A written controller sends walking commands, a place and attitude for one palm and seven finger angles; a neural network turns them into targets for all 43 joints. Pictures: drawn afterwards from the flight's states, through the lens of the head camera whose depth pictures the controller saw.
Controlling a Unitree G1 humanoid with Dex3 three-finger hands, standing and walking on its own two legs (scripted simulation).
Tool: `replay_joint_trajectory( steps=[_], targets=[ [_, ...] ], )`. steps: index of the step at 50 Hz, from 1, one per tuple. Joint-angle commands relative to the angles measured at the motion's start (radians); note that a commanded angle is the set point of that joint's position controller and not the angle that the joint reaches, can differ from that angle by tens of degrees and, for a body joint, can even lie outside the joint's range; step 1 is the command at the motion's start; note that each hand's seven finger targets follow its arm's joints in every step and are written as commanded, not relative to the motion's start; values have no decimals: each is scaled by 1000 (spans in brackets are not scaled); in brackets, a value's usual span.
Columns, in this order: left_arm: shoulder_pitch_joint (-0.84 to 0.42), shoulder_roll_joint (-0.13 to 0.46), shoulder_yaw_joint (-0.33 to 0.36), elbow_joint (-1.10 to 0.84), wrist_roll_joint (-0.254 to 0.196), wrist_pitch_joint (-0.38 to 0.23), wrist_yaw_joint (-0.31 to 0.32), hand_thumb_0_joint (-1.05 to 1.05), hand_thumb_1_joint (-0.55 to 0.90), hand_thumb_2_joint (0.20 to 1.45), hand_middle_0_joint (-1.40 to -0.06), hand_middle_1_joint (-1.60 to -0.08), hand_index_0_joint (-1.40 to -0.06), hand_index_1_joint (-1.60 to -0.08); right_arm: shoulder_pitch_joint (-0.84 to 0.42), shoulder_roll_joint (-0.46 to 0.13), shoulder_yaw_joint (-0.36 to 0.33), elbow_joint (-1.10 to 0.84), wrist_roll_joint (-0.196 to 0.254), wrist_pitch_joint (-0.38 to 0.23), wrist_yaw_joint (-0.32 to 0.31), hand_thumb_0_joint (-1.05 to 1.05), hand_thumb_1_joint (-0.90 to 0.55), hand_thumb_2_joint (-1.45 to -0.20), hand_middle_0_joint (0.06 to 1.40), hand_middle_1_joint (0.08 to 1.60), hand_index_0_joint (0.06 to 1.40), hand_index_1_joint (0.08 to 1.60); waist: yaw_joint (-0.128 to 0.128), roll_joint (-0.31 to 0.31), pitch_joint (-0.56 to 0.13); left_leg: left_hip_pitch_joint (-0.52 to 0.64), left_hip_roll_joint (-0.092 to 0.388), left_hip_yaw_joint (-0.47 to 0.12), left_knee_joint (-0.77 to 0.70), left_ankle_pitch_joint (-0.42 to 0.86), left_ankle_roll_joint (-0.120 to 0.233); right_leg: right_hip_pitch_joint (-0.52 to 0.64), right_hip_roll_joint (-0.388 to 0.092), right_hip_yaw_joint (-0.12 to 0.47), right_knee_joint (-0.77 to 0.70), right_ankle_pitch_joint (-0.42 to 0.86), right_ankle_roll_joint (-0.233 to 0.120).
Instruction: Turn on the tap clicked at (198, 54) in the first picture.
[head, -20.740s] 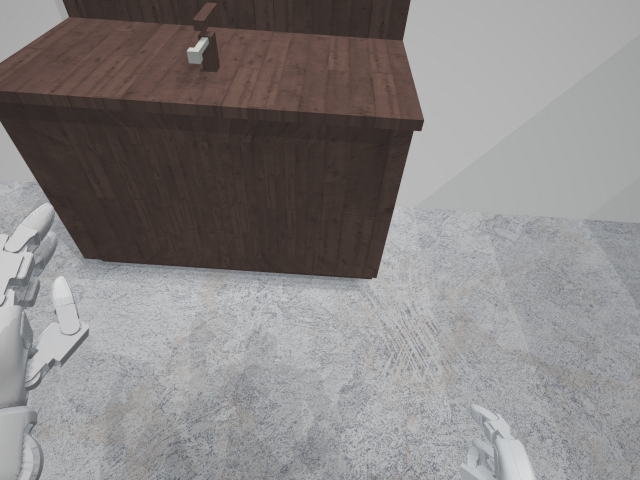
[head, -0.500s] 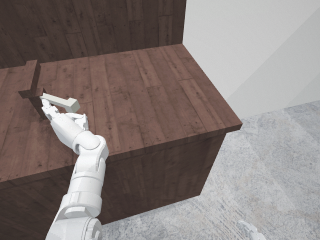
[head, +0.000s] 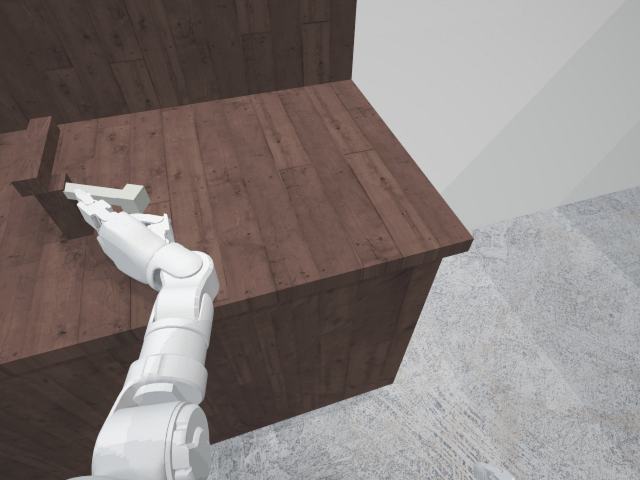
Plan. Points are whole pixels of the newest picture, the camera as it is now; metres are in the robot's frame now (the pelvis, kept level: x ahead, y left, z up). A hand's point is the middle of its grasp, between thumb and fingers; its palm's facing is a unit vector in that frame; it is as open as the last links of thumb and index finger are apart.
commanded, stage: push the lever round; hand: left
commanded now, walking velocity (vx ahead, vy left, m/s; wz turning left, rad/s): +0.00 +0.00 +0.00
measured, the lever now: (134, 199) +0.45 +0.26 +0.12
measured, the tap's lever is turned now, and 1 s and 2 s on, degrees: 62 74 74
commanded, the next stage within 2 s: lift the hand up off the lever in 0.24 s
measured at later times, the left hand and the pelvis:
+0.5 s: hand (176, 211) +0.44 +0.21 +0.10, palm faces +0.85 -0.52 -0.09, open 8.2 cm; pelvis -0.01 -0.01 +0.00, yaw -1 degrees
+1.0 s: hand (169, 200) +0.44 +0.21 +0.12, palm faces +0.83 -0.56 -0.07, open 7.8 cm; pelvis +0.01 +0.00 +0.01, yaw -1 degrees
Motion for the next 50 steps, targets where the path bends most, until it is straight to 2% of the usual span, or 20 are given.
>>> replay_joint_trajectory(
  steps=[1, 3, 4, 7, 8, 10, 13, 17, 18, 21, 23, 26, 28, 32, 33, 36, 38, 42, 44, 50],
  targets=[
    [-499, 108, -88, -183, 48, -59, -14, 0, 900, 900, -150, -150, -150, -150, -50, -123, -30, -117, 0, -45, -9, 0, -900, -900, 200, 300, 200, 300, -38, -46, -268, 164, -17, 41, -60, 209, 50, 90, -36, 56, -135, 285, 47],
    [-515, 162, -39, -157, 51, -64, -9, 0, 900, 900, -150, -150, -150, -150, -48, -129, -33, -106, 1, -46, -15, 0, -900, -900, 200, 300, 200, 300, -34, -46, -257, 148, -16, 37, -64, 179, 50, 77, -34, 60, -141, 245, 46],
    [-555, 132, -76, -172, 52, -70, -11, 0, 900, 900, -150, -150, -150, -150, -47, -125, -29, -108, 0, -48, -14, 0, -900, -900, 200, 300, 200, 300, -47, -21, -271, 161, -18, 42, -63, 183, 51, 75, -37, 63, -138, 252, 47],
    [-555, 160, -50, -158, 55, -79, -7, 0, 900, 900, -150, -150, -150, -150, -32, -123, -32, -107, -4, -48, -15, 0, -900, -900, 200, 300, 200, 300, -40, -18, -317, 152, -22, 49, -53, 194, 51, 103, -40, 70, -130, 288, 51],
    [-537, 207, 0, -132, 61, -77, -2, 0, 900, 900, -150, -150, -150, -150, -26, -129, -36, -98, -5, -46, -18, 0, -900, -900, 200, 300, 200, 300, -31, -28, -317, 145, -20, 44, -55, 194, 51, 105, -38, 67, -128, 284, 49],
    [-564, 183, -28, -125, 62, -79, -6, 0, 900, 900, -150, -150, -150, -150, -22, -126, -31, -103, -5, -44, -16, 0, -900, -900, 200, 300, 200, 300, -45, -28, -312, 141, -21, 51, -52, 191, 53, 99, -41, 70, -128, 289, 53],
    [-558, 237, 23, -94, 70, -78, -3, 0, 900, 900, -150, -150, -150, -150, -17, -132, -35, -100, -7, -41, -20, 0, -900, -900, 200, 300, 200, 300, -38, -18, -304, 119, -21, 51, -52, 185, 54, 105, -43, 77, -130, 295, 54],
    [-603, 229, 9, -64, 74, -87, -4, 0, 900, 900, -150, -150, -150, -150, -2, -129, -30, -103, -9, -42, -19, 0, -900, -900, 200, 300, 200, 300, -54, -56, -297, 97, -21, 55, -50, 161, 57, 100, -45, 83, -132, 287, 64],
    [-588, 267, 45, -52, 79, -87, -3, 0, 900, 900, -150, -150, -150, -150, -3, -133, -34, -98, -10, -41, -21, 0, -900, -900, 200, 300, 200, 300, -44, -35, -296, 96, -19, 53, -52, 157, 57, 97, -43, 83, -133, 270, 59],
    [-610, 247, 24, -90, 80, -97, -3, 0, 900, 900, -150, -150, -150, -150, 4, -126, -33, -110, -9, -44, -16, 0, -900, -900, 200, 300, 200, 300, -45, -23, -331, 114, -21, 60, -52, 175, 58, 117, -43, 85, -129, 299, 61],
    [-599, 290, 59, -85, 84, -94, -3, 0, 900, 900, -150, -150, -150, -150, 9, -133, -35, -105, -11, -41, -19, 0, -900, -900, 200, 300, 200, 300, -38, -23, -340, 110, -20, 55, -53, 180, 58, 127, -41, 86, -126, 305, 60],
    [-591, 244, 21, -126, 82, -96, -7, 0, 900, 900, -150, -150, -150, -150, 10, -125, -34, -116, -9, -45, -12, 0, -900, -900, 200, 300, 200, 300, -40, -5, -339, 135, -18, 62, -57, 204, 57, 133, -37, 79, -126, 328, 58],
    [-548, 283, 64, -120, 78, -86, -7, 0, 900, 900, -150, -150, -150, -150, 10, -132, -37, -115, -10, -45, -13, 0, -900, -900, 200, 300, 200, 300, -29, -26, -332, 124, -19, 61, -60, 197, 59, 142, -35, 80, -131, 325, 59],
    [-535, 227, 16, -134, 46, -64, -25, 0, 900, 900, -150, -150, -150, -150, 3, -130, -32, -127, 0, -46, -14, 0, -900, -900, 200, 300, 200, 300, -37, -47, -298, 125, -20, 67, -80, 175, 58, 157, -39, 85, -157, 314, 67],
    [-498, 246, 43, -124, 41, -54, -27, 0, 900, 900, -150, -150, -150, -150, 3, -134, -35, -125, 0, -45, -16, 0, -900, -900, 200, 300, 200, 300, -23, -30, -298, 130, -22, 64, -89, 176, 57, 162, -34, 81, -159, 298, 60],
    [-525, 192, -14, -121, 32, -29, -35, 0, 900, 900, -150, -150, -150, -150, -2, -133, -29, -125, 7, -45, -13, 0, -900, -900, 200, 300, 200, 300, -40, -23, -246, 152, -19, 66, -105, 172, 58, 137, -33, 75, -178, 270, 57],
    [-504, 219, 17, -132, 31, -22, -29, 0, 900, 900, -150, -150, -150, -150, -2, -138, -32, -123, 6, -48, -15, 0, -900, -900, 200, 300, 200, 300, -25, -28, -257, 162, -20, 60, -114, 182, 57, 149, -28, 71, -179, 268, 53],
    [-523, 199, -1, -187, 32, -18, -20, 0, 900, 900, -150, -150, -150, -150, -3, -130, -32, -124, 5, -47, -13, 0, -900, -900, 200, 300, 200, 300, -22, -44, -290, 186, -17, 61, -117, 219, 54, 173, -30, 68, -172, 311, 54],
    [-499, 199, 6, -220, 37, -17, -16, 0, 900, 900, -150, -150, -150, -150, -6, -128, -34, -127, 3, -48, -10, 0, -900, -900, 200, 300, 200, 300, -8, -15, -314, 211, -17, 62, -114, 262, 52, 182, -27, 62, -158, 347, 48],
    [-450, 208, 12, -273, 34, 25, -25, 0, 900, 900, -150, -150, -150, -150, -29, -127, -33, -139, 9, -36, -15, 0, -900, -900, 200, 300, 200, 300, 5, -21, -309, 226, -15, 70, -122, 313, 48, 226, -32, 61, -161, 408, 47]
  ],
)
